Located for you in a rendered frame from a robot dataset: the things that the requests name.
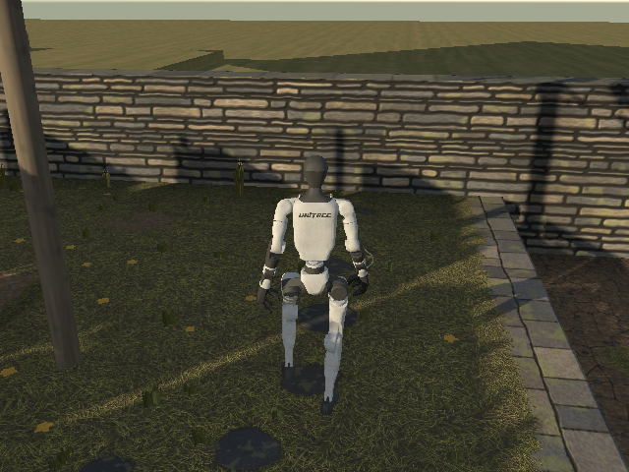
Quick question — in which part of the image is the robot right upper arm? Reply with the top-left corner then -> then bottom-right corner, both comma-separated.
335,199 -> 361,253

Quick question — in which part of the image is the robot right forearm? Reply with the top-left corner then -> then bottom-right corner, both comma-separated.
350,237 -> 368,277

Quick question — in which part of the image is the robot left forearm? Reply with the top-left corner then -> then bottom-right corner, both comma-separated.
259,239 -> 280,289

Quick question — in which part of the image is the right robot hand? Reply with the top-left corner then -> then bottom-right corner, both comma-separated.
347,274 -> 369,296

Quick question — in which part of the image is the robot right thigh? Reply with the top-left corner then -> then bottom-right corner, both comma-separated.
323,275 -> 349,353

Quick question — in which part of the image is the left robot hand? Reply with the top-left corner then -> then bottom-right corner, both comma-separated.
257,286 -> 280,314

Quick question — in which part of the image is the robot left upper arm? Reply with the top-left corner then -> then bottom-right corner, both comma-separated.
270,198 -> 295,254

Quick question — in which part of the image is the humanoid robot head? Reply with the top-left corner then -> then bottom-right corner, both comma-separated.
299,155 -> 332,203

